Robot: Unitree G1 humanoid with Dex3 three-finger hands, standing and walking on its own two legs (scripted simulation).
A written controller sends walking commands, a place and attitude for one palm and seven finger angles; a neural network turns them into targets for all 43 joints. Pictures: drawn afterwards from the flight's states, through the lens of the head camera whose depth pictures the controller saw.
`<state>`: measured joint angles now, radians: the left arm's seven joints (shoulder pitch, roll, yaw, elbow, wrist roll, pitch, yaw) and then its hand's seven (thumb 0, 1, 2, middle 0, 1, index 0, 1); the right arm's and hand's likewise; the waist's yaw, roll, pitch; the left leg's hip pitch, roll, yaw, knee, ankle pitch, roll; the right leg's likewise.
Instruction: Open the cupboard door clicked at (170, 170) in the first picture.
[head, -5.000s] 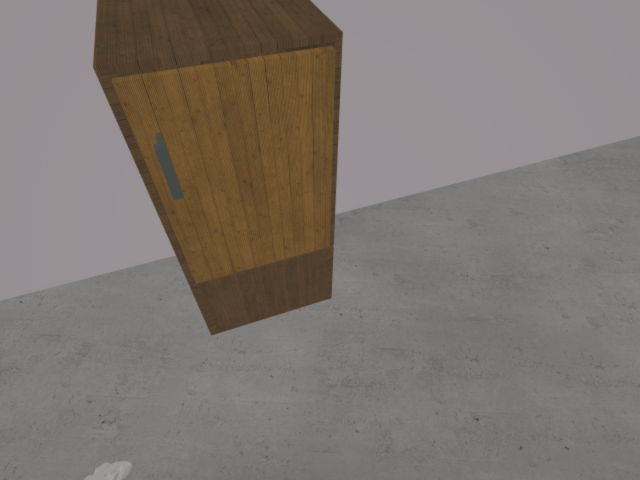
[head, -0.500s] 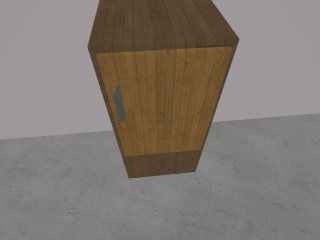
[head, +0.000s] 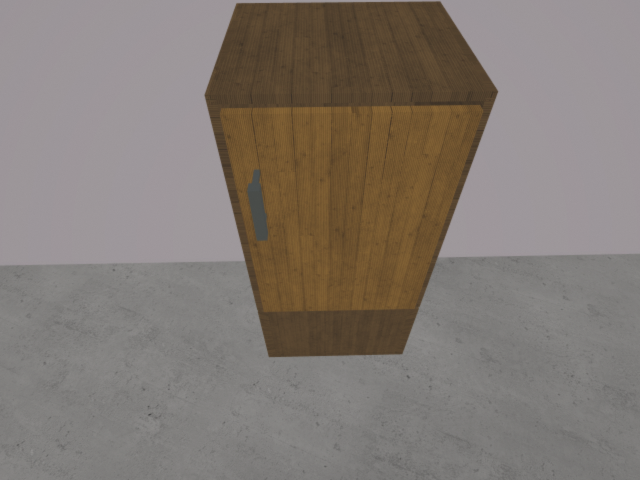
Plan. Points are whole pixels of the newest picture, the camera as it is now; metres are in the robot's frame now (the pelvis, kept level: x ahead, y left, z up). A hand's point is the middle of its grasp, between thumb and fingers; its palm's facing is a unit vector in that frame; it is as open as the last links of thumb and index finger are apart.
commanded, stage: look again from close up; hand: left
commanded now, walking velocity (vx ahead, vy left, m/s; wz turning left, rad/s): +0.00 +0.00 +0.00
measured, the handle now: (259, 205) +0.56 +0.16 -0.02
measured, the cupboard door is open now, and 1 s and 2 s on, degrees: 0 0 0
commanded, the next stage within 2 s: shuffle to correct the standing spot in 0.44 s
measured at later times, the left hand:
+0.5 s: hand out of the picture -0.04 +0.21 -0.17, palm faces +0.01 -0.98 -0.20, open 7.4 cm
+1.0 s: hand out of the picture +0.01 +0.15 -0.19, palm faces +0.12 -0.98 -0.16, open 7.4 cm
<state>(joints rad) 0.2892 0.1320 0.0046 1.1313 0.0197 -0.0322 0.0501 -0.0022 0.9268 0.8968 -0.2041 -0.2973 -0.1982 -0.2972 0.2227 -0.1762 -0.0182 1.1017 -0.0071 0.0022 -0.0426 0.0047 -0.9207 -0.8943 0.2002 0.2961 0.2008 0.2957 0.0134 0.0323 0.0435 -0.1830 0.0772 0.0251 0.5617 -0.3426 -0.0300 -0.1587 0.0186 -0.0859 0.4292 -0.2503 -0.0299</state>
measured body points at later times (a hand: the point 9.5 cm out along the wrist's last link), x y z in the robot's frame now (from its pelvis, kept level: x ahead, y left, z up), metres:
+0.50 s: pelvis -0.02 +0.03 +0.00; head -0.01 +0.02 +0.45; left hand -0.04 +0.26 -0.16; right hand -0.04 -0.17 -0.17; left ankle -0.02 +0.13 -0.74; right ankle -0.01 -0.09 -0.74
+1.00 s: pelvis +0.04 -0.01 -0.02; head +0.08 +0.00 +0.43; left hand +0.00 +0.20 -0.18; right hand +0.06 -0.24 -0.17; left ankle +0.00 +0.10 -0.73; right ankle -0.01 -0.09 -0.74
